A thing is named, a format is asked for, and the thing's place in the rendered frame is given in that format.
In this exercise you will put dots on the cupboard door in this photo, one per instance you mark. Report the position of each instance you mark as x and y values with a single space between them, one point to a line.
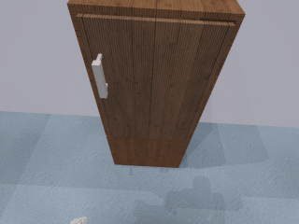
158 71

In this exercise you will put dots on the handle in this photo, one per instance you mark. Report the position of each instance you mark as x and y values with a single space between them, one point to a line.
99 76

